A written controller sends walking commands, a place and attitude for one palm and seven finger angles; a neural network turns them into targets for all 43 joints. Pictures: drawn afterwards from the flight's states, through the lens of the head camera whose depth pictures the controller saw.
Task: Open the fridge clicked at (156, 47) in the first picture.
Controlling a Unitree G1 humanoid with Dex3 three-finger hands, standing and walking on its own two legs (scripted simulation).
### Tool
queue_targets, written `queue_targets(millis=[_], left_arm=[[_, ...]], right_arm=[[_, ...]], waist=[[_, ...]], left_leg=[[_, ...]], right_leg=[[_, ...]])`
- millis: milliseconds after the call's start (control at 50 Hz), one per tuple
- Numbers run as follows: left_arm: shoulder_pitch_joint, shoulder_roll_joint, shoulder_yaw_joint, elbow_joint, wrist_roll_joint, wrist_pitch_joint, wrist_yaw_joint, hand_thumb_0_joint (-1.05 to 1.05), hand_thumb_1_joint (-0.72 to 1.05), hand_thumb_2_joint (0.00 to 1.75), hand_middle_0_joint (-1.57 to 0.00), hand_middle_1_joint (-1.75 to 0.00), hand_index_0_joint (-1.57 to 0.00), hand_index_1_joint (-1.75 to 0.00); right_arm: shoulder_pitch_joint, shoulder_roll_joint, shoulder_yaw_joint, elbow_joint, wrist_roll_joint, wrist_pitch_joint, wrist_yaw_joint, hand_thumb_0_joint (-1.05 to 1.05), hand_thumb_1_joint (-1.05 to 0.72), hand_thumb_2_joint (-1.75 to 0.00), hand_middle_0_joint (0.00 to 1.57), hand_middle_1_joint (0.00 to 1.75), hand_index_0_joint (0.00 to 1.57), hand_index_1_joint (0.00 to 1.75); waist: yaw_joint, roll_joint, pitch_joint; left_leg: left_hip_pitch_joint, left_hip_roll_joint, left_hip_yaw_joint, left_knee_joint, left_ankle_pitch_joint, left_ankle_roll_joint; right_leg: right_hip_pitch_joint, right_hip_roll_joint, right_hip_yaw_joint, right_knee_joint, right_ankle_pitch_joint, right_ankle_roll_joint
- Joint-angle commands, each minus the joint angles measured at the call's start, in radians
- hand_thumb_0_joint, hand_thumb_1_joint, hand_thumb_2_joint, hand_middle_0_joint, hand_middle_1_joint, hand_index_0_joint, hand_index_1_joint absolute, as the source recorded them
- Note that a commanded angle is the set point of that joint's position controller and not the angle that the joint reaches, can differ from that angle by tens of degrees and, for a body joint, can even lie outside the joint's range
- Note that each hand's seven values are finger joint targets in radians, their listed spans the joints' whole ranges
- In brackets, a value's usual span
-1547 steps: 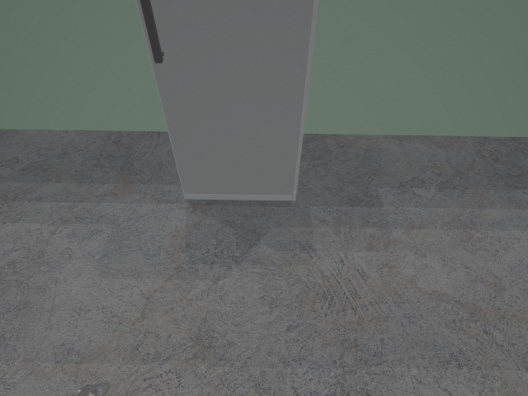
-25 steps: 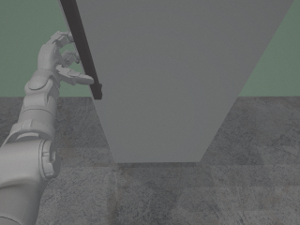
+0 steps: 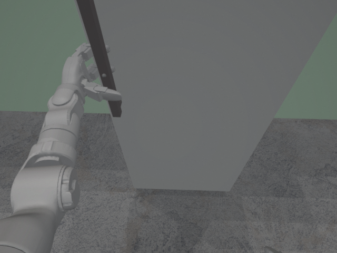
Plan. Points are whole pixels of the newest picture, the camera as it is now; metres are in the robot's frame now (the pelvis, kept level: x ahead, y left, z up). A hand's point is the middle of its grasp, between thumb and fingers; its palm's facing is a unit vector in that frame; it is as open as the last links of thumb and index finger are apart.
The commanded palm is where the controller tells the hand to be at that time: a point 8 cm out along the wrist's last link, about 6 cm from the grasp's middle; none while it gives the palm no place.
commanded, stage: slide the fingers in behind the handle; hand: left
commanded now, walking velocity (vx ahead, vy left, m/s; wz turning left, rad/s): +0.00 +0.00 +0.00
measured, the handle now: (104, 54) +0.52 +0.15 +0.21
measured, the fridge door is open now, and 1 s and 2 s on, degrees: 0 0 0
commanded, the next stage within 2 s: grip the handle and tug to test in 0.94 s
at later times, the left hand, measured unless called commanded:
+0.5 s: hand (107, 76) +0.46 +0.13 +0.19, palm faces -0.03 -1.00 +0.01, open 14.2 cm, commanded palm +0.44 +0.18 +0.18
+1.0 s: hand (108, 77) +0.46 +0.13 +0.19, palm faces -0.04 -1.00 +0.00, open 14.2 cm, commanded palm +0.44 +0.18 +0.18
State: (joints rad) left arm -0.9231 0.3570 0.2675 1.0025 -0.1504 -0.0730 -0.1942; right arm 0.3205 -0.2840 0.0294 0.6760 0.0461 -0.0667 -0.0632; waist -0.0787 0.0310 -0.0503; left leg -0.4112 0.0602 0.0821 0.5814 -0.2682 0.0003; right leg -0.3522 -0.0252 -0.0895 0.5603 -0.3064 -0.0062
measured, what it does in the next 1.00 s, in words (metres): stands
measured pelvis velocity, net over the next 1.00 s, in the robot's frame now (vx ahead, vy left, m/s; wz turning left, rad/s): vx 0.00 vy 0.00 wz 0.00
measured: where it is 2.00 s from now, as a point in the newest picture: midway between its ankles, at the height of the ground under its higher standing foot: outside the picture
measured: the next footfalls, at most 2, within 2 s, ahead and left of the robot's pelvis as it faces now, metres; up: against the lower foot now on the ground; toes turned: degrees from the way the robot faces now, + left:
none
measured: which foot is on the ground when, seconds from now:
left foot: down 0.00-1.00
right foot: down 0.00-1.00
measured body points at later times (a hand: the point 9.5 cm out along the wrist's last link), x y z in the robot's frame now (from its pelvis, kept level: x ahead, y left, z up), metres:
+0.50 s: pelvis +0.00 +0.00 +0.00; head +0.02 -0.02 +0.45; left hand +0.46 +0.19 +0.19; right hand +0.08 -0.27 -0.12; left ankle +0.01 +0.12 -0.73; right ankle -0.02 -0.11 -0.73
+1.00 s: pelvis +0.00 +0.00 +0.00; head +0.02 -0.01 +0.45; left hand +0.46 +0.19 +0.19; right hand +0.07 -0.26 -0.12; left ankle +0.01 +0.12 -0.73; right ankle -0.02 -0.11 -0.73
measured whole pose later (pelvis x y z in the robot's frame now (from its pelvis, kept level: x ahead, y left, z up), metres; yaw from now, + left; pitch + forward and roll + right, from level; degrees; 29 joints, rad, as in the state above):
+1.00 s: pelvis +0.00 +0.00 +0.00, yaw +0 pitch +4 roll +0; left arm -0.88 0.31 0.22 0.94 -0.16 -0.07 -0.13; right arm 0.33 -0.27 0.02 0.70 0.05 -0.06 -0.06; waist -0.06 0.04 -0.04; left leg -0.36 0.05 0.09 0.55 -0.25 0.00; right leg -0.31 -0.03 -0.08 0.53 -0.29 0.00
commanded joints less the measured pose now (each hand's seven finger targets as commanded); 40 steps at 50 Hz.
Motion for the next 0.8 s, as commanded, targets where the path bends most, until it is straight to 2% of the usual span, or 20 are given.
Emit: queue_targets(millis=[0,40,100,140,180,240,260,280,360,420,440,460,480,500,560,580,640,680,740,780], left_arm=[[-0.440,0.240,0.048,-0.295,-0.010,-0.092,0.015,0.00,-0.50,0.30,-0.30,-1.20,-0.30,-1.20],[-0.419,0.247,0.055,-0.278,-0.020,-0.091,0.009,0.00,-0.50,0.30,-0.30,-1.20,-0.30,-1.20],[-0.452,0.224,0.028,-0.269,-0.024,-0.066,-0.003,0.00,-0.50,0.30,-0.30,-1.20,-0.30,-1.20],[-0.485,0.213,0.012,-0.292,-0.022,-0.063,-0.005,0.00,-0.50,0.30,-0.30,-1.20,-0.30,-1.20],[-0.490,0.239,0.038,-0.321,-0.026,-0.063,-0.004,0.00,-0.50,0.30,-0.30,-1.20,-0.30,-1.20],[-0.479,0.180,-0.005,-0.351,-0.033,-0.072,-0.003,0.00,-0.50,0.30,-0.30,-1.20,-0.30,-1.20],[-0.464,0.167,-0.012,-0.352,-0.033,-0.071,-0.002,0.00,-0.50,0.30,-0.30,-1.20,-0.30,-1.20],[-0.453,0.150,-0.019,-0.342,-0.038,-0.065,-0.001,0.00,-0.50,0.30,-0.30,-1.20,-0.30,-1.20],[-0.401,0.193,0.030,-0.283,-0.038,-0.037,0.013,0.00,-0.50,0.30,-0.30,-1.20,-0.30,-1.20],[-0.445,0.137,-0.025,-0.320,-0.023,-0.040,0.023,0.00,-0.50,0.30,-0.30,-1.20,-0.30,-1.20],[-0.462,0.117,-0.047,-0.332,-0.019,-0.048,0.028,0.00,-0.50,0.30,-0.30,-1.20,-0.30,-1.20],[-0.459,0.114,-0.046,-0.341,-0.017,-0.052,0.034,0.00,-0.50,0.30,-0.30,-1.20,-0.30,-1.20],[-0.457,0.122,-0.041,-0.320,-0.014,-0.051,0.040,0.00,-0.50,0.30,-0.30,-1.20,-0.30,-1.20],[-0.473,0.110,-0.049,-0.320,-0.014,-0.052,0.041,0.00,-0.50,0.30,-0.30,-1.20,-0.30,-1.20],[-0.445,0.126,-0.033,-0.313,-0.016,-0.058,0.039,0.00,-0.50,0.30,-0.30,-1.20,-0.30,-1.20],[-0.480,0.133,-0.032,-0.308,-0.017,-0.058,0.039,0.00,-0.50,0.30,-0.30,-1.20,-0.30,-1.20],[-0.474,0.144,-0.021,-0.302,-0.017,-0.063,0.036,0.00,-0.50,0.30,-0.30,-1.20,-0.30,-1.20],[-0.482,0.123,-0.035,-0.292,-0.018,-0.062,0.034,0.00,-0.50,0.30,-0.30,-1.20,-0.30,-1.20],[-0.465,0.153,-0.010,-0.298,-0.018,-0.068,0.034,0.00,-0.50,0.30,-0.30,-1.20,-0.30,-1.20],[-0.474,0.135,-0.027,-0.292,-0.019,-0.067,0.032,0.00,-0.50,0.30,-0.30,-1.20,-0.30,-1.20]], right_arm=[[0.034,-0.135,-0.055,-0.110,0.002,-0.033,-0.003,0.00,-0.90,-0.90,0.20,0.30,0.20,0.30],[0.037,-0.142,-0.055,-0.110,0.003,-0.025,-0.005,0.00,-0.90,-0.90,0.20,0.30,0.20,0.30],[0.023,-0.140,-0.057,-0.107,0.013,-0.018,-0.010,0.00,-0.90,-0.90,0.20,0.30,0.20,0.30],[0.026,-0.140,-0.058,-0.106,0.011,-0.017,-0.013,0.00,-0.90,-0.90,0.20,0.30,0.20,0.30],[0.023,-0.138,-0.057,-0.106,0.009,-0.018,-0.015,0.00,-0.90,-0.90,0.20,0.30,0.20,0.30],[0.021,-0.130,-0.057,-0.105,0.009,-0.022,-0.016,0.00,-0.90,-0.90,0.20,0.30,0.20,0.30],[0.015,-0.127,-0.056,-0.101,0.010,-0.024,-0.014,0.00,-0.90,-0.90,0.20,0.30,0.20,0.30],[0.016,-0.129,-0.056,-0.099,0.011,-0.025,-0.012,0.00,-0.90,-0.90,0.20,0.30,0.20,0.30],[0.016,-0.136,-0.057,-0.094,0.009,-0.018,-0.010,0.00,-0.90,-0.90,0.20,0.30,0.20,0.30],[0.005,-0.125,-0.056,-0.101,0.010,-0.020,-0.007,0.00,-0.90,-0.90,0.20,0.30,0.20,0.30],[0.010,-0.126,-0.056,-0.100,0.008,-0.022,-0.006,0.00,-0.90,-0.90,0.20,0.30,0.20,0.30],[0.004,-0.123,-0.057,-0.100,0.007,-0.023,-0.004,0.00,-0.90,-0.90,0.20,0.30,0.20,0.30],[0.008,-0.125,-0.056,-0.095,0.008,-0.023,-0.004,0.00,-0.90,-0.90,0.20,0.30,0.20,0.30],[0.009,-0.124,-0.056,-0.094,0.006,-0.025,-0.003,0.00,-0.90,-0.90,0.20,0.30,0.20,0.30],[0.006,-0.127,-0.056,-0.097,0.006,-0.025,-0.004,0.00,-0.90,-0.90,0.20,0.30,0.20,0.30],[0.010,-0.128,-0.055,-0.091,0.007,-0.025,-0.005,0.00,-0.90,-0.90,0.20,0.30,0.20,0.30],[0.015,-0.131,-0.057,-0.089,0.005,-0.026,-0.008,0.00,-0.90,-0.90,0.20,0.30,0.20,0.30],[0.007,-0.125,-0.054,-0.090,0.007,-0.028,-0.006,0.00,-0.90,-0.90,0.20,0.30,0.20,0.30],[0.013,-0.129,-0.056,-0.089,0.004,-0.028,-0.008,0.00,-0.90,-0.90,0.20,0.30,0.20,0.30],[0.007,-0.126,-0.053,-0.088,0.008,-0.029,-0.006,0.00,-0.90,-0.90,0.20,0.30,0.20,0.30]], waist=[[0.015,-0.003,-0.390],[0.011,-0.057,-0.362],[-0.005,-0.059,-0.304],[-0.011,-0.039,-0.312],[-0.002,-0.006,-0.348],[-0.005,-0.010,-0.364],[-0.001,0.011,-0.357],[-0.002,-0.010,-0.352],[0.010,-0.071,-0.312],[0.002,-0.027,-0.302],[-0.006,-0.040,-0.304],[0.001,-0.010,-0.315],[-0.002,-0.029,-0.305],[-0.006,-0.012,-0.310],[0.005,-0.025,-0.333],[-0.007,-0.050,-0.319],[-0.003,-0.048,-0.327],[-0.003,-0.030,-0.314],[0.006,-0.030,-0.332],[-0.001,-0.024,-0.312]], left_leg=[[0.266,-0.050,-0.064,-0.026,0.322,0.039],[0.236,-0.049,-0.057,-0.033,0.307,0.043],[0.221,-0.049,-0.051,-0.043,0.259,0.045],[0.240,-0.051,-0.052,-0.041,0.260,0.048],[0.258,-0.054,-0.055,-0.042,0.270,0.047],[0.286,-0.051,-0.060,-0.039,0.304,0.046],[0.294,-0.049,-0.061,-0.043,0.311,0.043],[0.292,-0.051,-0.062,-0.043,0.303,0.043],[0.241,-0.052,-0.058,-0.057,0.271,0.046],[0.257,-0.052,-0.056,-0.059,0.256,0.044],[0.264,-0.051,-0.061,-0.057,0.266,0.045],[0.277,-0.051,-0.061,-0.057,0.268,0.043],[0.275,-0.050,-0.065,-0.056,0.264,0.043],[0.283,-0.051,-0.064,-0.058,0.263,0.042],[0.284,-0.051,-0.065,-0.059,0.271,0.042],[0.277,-0.050,-0.066,-0.060,0.262,0.044],[0.278,-0.050,-0.064,-0.060,0.266,0.045],[0.276,-0.051,-0.064,-0.065,0.253,0.041],[0.280,-0.050,-0.063,-0.061,0.274,0.043],[0.276,-0.049,-0.064,-0.065,0.257,0.040]], right_leg=[[0.093,0.041,0.048,-0.054,0.424,-0.012],[0.117,0.041,0.048,-0.060,0.432,-0.009],[0.089,0.041,0.051,-0.076,0.407,-0.004],[0.084,0.040,0.052,-0.080,0.394,-0.005],[0.096,0.039,0.057,-0.080,0.405,-0.007],[0.102,0.042,0.048,-0.076,0.418,-0.011],[0.089,0.043,0.047,-0.077,0.419,-0.011],[0.086,0.044,0.046,-0.080,0.414,-0.011],[0.104,0.040,0.044,-0.086,0.403,-0.007],[0.076,0.041,0.046,-0.091,0.375,-0.009],[0.082,0.039,0.042,-0.090,0.372,-0.009],[0.072,0.041,0.044,-0.087,0.371,-0.011],[0.064,0.043,0.044,-0.088,0.363,-0.011],[0.058,0.043,0.045,-0.090,0.361,-0.012],[0.081,0.043,0.045,-0.085,0.369,-0.014],[0.075,0.043,0.046,-0.089,0.368,-0.011],[0.086,0.041,0.046,-0.091,0.369,-0.011],[0.073,0.043,0.045,-0.091,0.357,-0.012],[0.094,0.041,0.046,-0.089,0.374,-0.014],[0.074,0.043,0.045,-0.091,0.357,-0.013]])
